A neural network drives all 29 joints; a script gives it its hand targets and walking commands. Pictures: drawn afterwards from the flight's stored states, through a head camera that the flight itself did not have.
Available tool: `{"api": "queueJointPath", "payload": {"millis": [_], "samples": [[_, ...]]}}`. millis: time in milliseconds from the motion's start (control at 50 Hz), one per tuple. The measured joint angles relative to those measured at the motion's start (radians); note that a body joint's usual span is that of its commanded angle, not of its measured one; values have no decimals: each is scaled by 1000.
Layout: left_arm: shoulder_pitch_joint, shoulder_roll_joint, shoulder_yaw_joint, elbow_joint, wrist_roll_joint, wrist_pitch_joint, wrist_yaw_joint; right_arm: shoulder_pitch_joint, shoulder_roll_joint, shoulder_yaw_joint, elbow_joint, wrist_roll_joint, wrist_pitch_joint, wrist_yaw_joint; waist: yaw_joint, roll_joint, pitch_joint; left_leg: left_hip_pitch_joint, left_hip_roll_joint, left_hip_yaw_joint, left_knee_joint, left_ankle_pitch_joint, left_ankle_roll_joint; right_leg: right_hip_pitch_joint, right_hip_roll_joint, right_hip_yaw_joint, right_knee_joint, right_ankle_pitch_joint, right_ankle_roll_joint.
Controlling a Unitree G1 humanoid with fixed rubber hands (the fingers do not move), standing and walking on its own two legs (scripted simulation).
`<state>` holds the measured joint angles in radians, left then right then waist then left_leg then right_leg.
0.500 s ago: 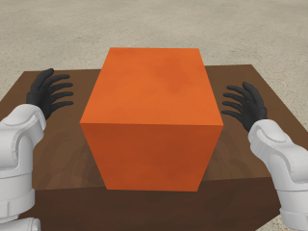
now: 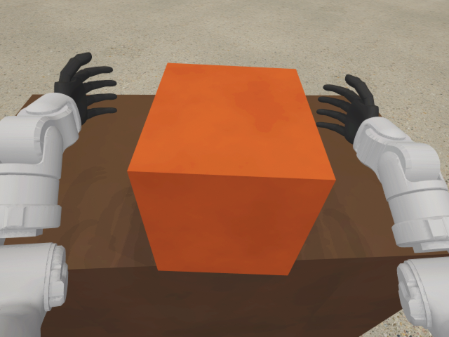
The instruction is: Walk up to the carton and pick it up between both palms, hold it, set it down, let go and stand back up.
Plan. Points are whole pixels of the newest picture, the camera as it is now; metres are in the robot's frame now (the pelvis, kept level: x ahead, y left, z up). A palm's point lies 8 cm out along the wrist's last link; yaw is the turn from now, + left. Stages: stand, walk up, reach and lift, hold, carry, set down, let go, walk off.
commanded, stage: reach and lift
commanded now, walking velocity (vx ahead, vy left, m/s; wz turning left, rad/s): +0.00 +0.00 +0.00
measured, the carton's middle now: (227, 168) +0.41 +0.00 +0.10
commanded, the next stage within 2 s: none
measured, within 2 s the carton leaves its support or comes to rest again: neither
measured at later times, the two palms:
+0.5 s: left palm (100, 152) +0.41 +0.22 +0.15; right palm (342, 168) +0.39 -0.21 +0.12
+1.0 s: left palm (102, 158) +0.41 +0.22 +0.14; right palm (325, 167) +0.40 -0.18 +0.12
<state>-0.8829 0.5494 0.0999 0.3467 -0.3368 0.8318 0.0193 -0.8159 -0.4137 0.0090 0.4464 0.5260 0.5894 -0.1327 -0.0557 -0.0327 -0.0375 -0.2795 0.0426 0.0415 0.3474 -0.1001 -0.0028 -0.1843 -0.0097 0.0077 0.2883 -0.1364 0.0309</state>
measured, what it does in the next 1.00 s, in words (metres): stands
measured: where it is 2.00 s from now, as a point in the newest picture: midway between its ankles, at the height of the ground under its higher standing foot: outside the picture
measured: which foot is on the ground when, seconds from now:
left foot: down 0.00-1.00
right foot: down 0.00-1.00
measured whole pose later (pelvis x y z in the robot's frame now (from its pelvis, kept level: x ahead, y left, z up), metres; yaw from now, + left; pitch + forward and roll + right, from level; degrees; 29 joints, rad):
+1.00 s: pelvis +0.02 -0.01 +0.00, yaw +2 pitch +1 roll -1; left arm -0.64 0.37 0.10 0.46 -0.23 0.44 -0.03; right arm -0.57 -0.21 -0.01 0.45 0.31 0.29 -0.20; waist -0.03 0.00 0.03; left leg -0.25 0.04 0.00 0.37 -0.14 -0.02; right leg -0.13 0.00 -0.02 0.30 -0.18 0.02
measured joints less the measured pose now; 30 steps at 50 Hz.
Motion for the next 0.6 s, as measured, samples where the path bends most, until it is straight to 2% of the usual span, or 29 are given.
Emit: {"api": "queueJointPath", "payload": {"millis": [140, 280, 420, 600], "samples": [[38, -19, 3, 38, 25, -42, -19, 43, 28, 10, 37, -13, -49, -15, -3, 7, 13, 17, 3, -14, 6, -12, -6, 29, 5, -12, -11, -7, -6], [133, -46, 8, 30, 26, -114, -29, 143, 68, -12, -14, -52, -105, -33, 0, 22, 31, 19, 4, -22, 14, -22, -11, 33, 7, -18, -2, -20, -9], [198, -91, 1, 46, 35, -197, -37, 222, 104, -25, -52, -101, -155, -42, 15, 35, 48, 14, 7, -23, 19, -27, -15, 24, 10, -17, 11, -28, -13], [253, -129, 1, 106, 66, -322, -52, 285, 163, -34, -62, -176, -228, -51, 24, 35, 54, 15, 9, -28, 22, -33, -20, 22, 13, -19, 24, -40, -18]]}}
